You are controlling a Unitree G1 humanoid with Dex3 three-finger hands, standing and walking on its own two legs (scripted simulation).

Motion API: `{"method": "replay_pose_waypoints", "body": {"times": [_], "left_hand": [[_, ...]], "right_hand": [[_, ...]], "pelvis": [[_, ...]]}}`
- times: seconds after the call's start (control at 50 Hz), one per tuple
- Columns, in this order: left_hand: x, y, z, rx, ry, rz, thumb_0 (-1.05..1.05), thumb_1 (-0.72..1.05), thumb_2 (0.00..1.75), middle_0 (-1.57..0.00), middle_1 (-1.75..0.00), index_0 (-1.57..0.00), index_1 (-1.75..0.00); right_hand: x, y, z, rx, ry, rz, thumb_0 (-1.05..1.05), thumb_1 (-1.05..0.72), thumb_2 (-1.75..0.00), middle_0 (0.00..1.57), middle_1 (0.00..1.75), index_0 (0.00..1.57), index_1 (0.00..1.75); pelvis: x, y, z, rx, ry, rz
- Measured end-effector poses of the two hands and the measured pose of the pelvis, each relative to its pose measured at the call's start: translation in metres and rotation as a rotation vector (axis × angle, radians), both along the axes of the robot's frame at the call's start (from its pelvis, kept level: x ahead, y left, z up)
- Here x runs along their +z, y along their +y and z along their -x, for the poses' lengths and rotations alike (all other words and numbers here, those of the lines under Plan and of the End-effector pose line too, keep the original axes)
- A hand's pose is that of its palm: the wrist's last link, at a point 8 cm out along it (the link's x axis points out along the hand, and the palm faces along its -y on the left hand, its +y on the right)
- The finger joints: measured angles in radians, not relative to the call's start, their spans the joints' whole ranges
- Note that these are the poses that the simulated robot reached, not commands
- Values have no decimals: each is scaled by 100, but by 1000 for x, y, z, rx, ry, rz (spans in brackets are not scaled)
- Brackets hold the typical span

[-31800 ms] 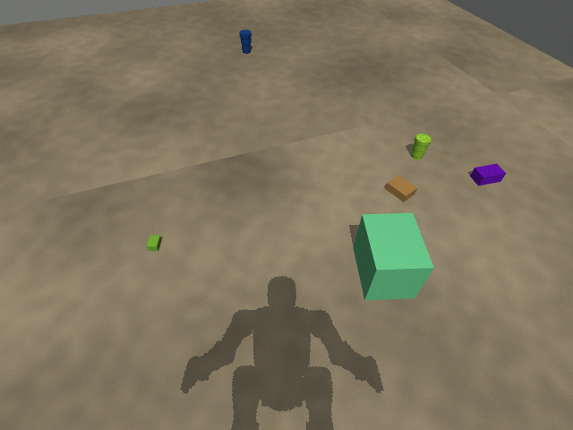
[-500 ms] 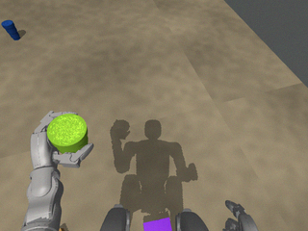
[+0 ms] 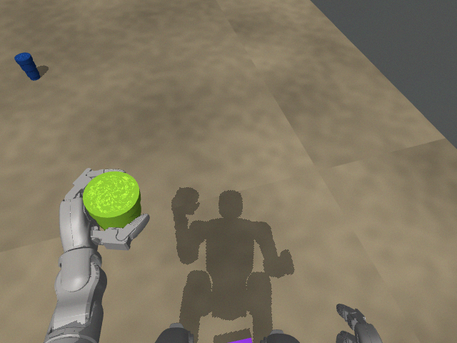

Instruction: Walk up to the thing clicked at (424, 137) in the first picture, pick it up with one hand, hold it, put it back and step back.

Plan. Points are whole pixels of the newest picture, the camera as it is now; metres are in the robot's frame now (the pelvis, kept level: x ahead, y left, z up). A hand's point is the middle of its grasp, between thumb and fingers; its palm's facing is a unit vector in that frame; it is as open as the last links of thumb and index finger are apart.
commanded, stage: lift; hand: left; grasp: from the side
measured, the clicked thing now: (118, 211) +0.33 +0.19 +0.03
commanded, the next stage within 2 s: hold in 0.22 s
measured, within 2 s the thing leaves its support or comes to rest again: neither
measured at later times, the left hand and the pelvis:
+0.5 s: hand (119, 204) +0.33 +0.18 +0.06, palm faces +0.28 -0.96 -0.02, open 10.1 cm; pelvis +0.01 +0.00 +0.02, yaw +0 degrees
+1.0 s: hand (116, 203) +0.32 +0.18 +0.07, palm faces +0.27 -0.96 -0.02, open 10.1 cm; pelvis +0.00 +0.00 +0.03, yaw +0 degrees
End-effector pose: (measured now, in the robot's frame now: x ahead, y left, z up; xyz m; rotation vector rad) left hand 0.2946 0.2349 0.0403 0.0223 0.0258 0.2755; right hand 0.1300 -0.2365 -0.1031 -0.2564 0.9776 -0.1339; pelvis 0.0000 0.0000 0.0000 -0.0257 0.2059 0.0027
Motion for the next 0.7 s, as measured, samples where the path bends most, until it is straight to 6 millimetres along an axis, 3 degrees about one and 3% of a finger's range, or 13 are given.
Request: {"method": "replay_pose_waypoints", "body": {"times": [0.7], "left_hand": [[28, -7, 1, 4, -22, 2, 0, -33, 103, -74, -100, -69, -97]], "right_hand": [[22, -2, -4, -12, -14, -8, 1, -91, -90, 21, 30, 20, 30]], "pelvis": [[20, -1, -5, -3, -73, -7]]}}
